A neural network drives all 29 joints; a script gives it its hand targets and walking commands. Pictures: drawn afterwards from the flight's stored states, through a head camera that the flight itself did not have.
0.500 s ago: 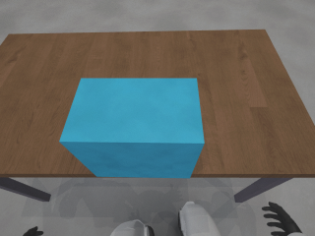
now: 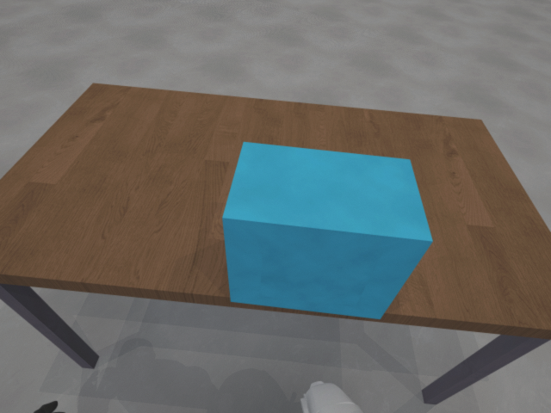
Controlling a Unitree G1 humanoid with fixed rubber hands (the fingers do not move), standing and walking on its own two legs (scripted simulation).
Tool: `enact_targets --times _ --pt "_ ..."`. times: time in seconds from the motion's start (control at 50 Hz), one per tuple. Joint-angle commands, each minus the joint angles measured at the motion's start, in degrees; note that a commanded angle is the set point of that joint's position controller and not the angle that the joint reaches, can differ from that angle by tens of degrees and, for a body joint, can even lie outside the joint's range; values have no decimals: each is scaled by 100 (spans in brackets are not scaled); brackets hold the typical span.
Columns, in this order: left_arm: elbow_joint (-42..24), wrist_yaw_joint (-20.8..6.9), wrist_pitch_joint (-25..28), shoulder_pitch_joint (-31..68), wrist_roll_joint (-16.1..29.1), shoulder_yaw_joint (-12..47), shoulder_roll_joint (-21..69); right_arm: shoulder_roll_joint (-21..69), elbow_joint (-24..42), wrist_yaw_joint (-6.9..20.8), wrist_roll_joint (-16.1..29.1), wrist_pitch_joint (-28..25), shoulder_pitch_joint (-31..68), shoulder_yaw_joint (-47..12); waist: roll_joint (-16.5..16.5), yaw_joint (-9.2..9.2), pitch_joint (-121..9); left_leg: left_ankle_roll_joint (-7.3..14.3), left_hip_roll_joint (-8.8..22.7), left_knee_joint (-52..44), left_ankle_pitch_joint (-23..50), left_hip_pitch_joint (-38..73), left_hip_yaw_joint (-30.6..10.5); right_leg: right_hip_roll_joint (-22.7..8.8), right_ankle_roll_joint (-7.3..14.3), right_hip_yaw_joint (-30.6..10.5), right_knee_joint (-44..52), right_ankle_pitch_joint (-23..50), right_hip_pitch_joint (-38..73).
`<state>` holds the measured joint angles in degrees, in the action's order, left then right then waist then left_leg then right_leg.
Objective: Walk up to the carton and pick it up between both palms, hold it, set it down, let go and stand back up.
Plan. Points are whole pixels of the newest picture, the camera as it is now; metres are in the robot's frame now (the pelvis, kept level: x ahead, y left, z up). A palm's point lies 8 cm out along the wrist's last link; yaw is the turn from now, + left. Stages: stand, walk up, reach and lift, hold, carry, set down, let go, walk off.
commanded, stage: walk up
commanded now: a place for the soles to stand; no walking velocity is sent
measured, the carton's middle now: (315, 234) +0.37 -0.08 +0.04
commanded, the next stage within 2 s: none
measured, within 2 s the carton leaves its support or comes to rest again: neither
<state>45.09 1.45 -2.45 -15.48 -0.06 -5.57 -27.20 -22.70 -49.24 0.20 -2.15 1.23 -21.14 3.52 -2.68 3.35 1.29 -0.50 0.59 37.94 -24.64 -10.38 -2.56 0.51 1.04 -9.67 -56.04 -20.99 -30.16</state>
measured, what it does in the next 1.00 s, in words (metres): steps on the spot: right foot, then left foot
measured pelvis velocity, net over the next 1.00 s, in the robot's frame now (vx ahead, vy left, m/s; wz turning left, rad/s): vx -0.03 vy -0.04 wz -0.18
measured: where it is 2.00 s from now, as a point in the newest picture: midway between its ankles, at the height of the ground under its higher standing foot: outside the picture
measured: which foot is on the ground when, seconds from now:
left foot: down 0.00-0.30, up 0.32-0.60, down 0.62-1.00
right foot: up 0.00-0.24, down 0.26-0.64, up 0.66-0.90, down 0.92-1.00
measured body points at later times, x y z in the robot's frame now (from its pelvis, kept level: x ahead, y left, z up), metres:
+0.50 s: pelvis -0.01 -0.01 +0.02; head +0.01 -0.02 +0.46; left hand +0.14 +0.30 -0.06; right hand +0.02 -0.35 -0.09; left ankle +0.03 +0.11 -0.68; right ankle -0.01 -0.10 -0.72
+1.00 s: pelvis -0.03 -0.04 +0.00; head -0.03 -0.04 +0.45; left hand +0.07 +0.27 -0.10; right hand +0.02 -0.40 -0.08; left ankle +0.05 +0.09 -0.71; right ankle -0.06 -0.17 -0.72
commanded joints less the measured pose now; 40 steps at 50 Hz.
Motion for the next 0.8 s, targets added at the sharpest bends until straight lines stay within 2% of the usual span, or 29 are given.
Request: enact_targets --times 0.0,0.04,0.08,0.12,0.18,0.22,0.24,0.26,0.28,0.3,0.32,0.34,0.36,0.38,0.4,0.42,0.48,0.52,0.54,0.56,0.58,0.6,0.62,0.64,0.66,0.68,0.72,0.74,0.78 --pt "-109 -85 126 -455 25 -182 -673 -1328 474 -149 44 -402 1127 238 1432 -568 812 499 915 -1317 2918 -255 -357 101 -3 283 53 351 -147" --pt "-511 -146 196 463 -50 -157 -665 -1510 281 -193 55 -393 173 371 1508 -8 608 638 953 -876 4245 578 -406 -7 -39 601 809 -92 -217" --pt "-714 -227 170 828 -176 -156 -660 -1664 273 -261 64 -387 -270 455 1533 237 230 877 1290 -797 4387 1287 -733 4 -25 621 1037 -382 -392" --pt "-723 -288 97 726 -255 -161 -657 -1721 374 -322 97 -393 -302 488 1471 199 -183 1087 1594 -707 4393 1556 -963 -38 31 592 1143 -527 -243" --pt "-706 -357 65 491 -300 -188 -634 -1721 547 -369 126 -414 -183 499 1432 36 -378 1260 1721 -489 4479 1445 -1053 -158 119 789 1512 -527 159" --pt "-670 -396 99 313 -318 -226 -610 -1705 640 -378 144 -433 -98 463 1191 -134 -363 1160 1549 -157 4457 1100 -858 -101 217 851 2219 -217 775" --pt "-554 -394 148 -84 -321 -275 -630 -1608 727 -361 176 -438 60 403 886 -411 -500 881 1163 422 4365 537 -357 -41 374 852 3073 514 1832" --pt "-469 -364 214 -550 -327 -386 -981 -1315 835 -334 228 -465 186 280 40 -686 -789 464 559 1481 3380 -375 112 -481 680 99 3389 2051 2994" --pt "-512 -345 245 -634 -278 -467 -1269 -1042 926 -329 266 -481 249 156 -1005 -778 -748 143 -326 2428 419 -1971 643 -1454 1324 -1435 3237 2949 3795" --pt "-573 -364 229 -573 -211 -383 -1135 -1226 878 -400 233 -429 452 145 -754 -842 -514 251 -194 2552 -1470 -2037 407 -1995 1869 -2029 3343 2793 3244" --pt "-582 -378 185 -391 -177 -374 -1108 -1419 773 -413 235 -442 400 173 -512 -743 -35 256 3 2438 -1786 -1879 202 -2025 1855 -1878 3575 2079 2555" --pt "-660 -394 150 -66 -114 -370 -939 -1507 688 -397 262 -469 250 189 -136 -590 349 264 100 2387 -1465 -1810 65 -1706 1607 -1125 3744 1660 2178" --pt "-788 -365 164 172 -76 -306 -795 -1424 617 -366 236 -475 95 192 -97 -462 637 260 109 2272 -900 -1862 115 -1309 1425 -619 3631 1920 2125" --pt "-817 -329 196 182 -86 -250 -712 -1342 590 -336 214 -479 4 176 -224 -403 672 235 88 2104 -557 -1808 242 -1086 1346 -437 3519 2474 2113" --pt "-798 -314 225 81 -112 -194 -688 -1240 619 -317 223 -490 31 131 -362 -408 627 210 113 1730 -306 -1626 376 -972 1335 -357 3455 2821 2007" --pt "-802 -320 235 56 -129 -173 -703 -1221 635 -304 229 -504 56 100 -491 -416 538 187 126 1357 -129 -1429 469 -870 1306 -239 3454 2826 1922" --pt "-969 -355 195 201 -133 -166 -795 -1186 535 -294 234 -516 12 99 -826 -476 323 110 98 583 222 -923 634 -866 1331 -189 3435 2074 1665" --pt "-1051 -384 133 356 -94 -126 -786 -1141 451 -314 213 -536 -44 123 -747 -345 180 119 -4 -49 880 -213 662 -837 1242 -174 3105 1724 1164" --pt "-1089 -394 89 475 -54 -113 -757 -1121 373 -329 185 -548 -211 147 -641 -197 92 128 -90 -515 1341 308 738 -785 1125 -94 2799 1576 839" --pt "-1122 -393 60 479 -23 -61 -606 -1168 345 -353 128 -559 -282 193 -529 -122 48 140 -118 -801 1536 604 656 -655 911 -69 2505 1270 609" --pt "-1116 -384 50 395 14 5 -453 -1284 367 -377 65 -561 -251 227 -309 -77 44 239 23 -1043 1480 751 361 -459 671 -89 2296 829 395" --pt "-1085 -378 43 240 45 63 -252 -1509 429 -387 -10 -575 -126 266 350 -109 44 496 787 -1605 717 759 -860 -37 422 9 1733 279 53" --pt "-951 -343 10 -106 50 63 -202 -1728 586 -396 -16 -611 274 248 1029 -344 86 1060 2039 -2387 219 91 -2630 474 104 181 573 -1049 137" --pt "-752 -278 -66 -237 -34 -96 -753 -1938 620 -375 86 -594 607 268 629 -353 285 1640 2511 -2569 -348 -785 -2804 210 60 -61 -60 -1262 585" --pt "-711 -281 -58 -159 -68 -158 -897 -1887 631 -367 92 -582 770 281 664 -341 514 1775 2476 -2608 -457 -1149 -2748 81 53 -106 -309 -1123 722" --pt "-674 -289 -39 -149 -83 -168 -885 -1710 619 -356 110 -594 856 236 565 -375 542 1621 2177 -2436 -234 -1039 -2211 43 62 -163 -321 -887 705" --pt "-502 -315 -7 -338 -93 -170 -788 -1506 618 -328 109 -611 876 166 641 -389 278 1293 1663 -2051 542 -730 -1179 87 58 -8 -279 -625 660" --pt "-452 -330 2 -415 -86 -176 -728 -1481 597 -300 99 -604 820 179 798 -343 140 1201 1481 -1998 523 -668 -860 105 26 137 -75 -598 797" --pt "-401 -356 62 -399 -63 -139 -601 -1465 586 -230 24 -549 908 197 1217 -272 -13 1043 1158 -1905 -16 -526 -479 69 -78 453 698 -651 977"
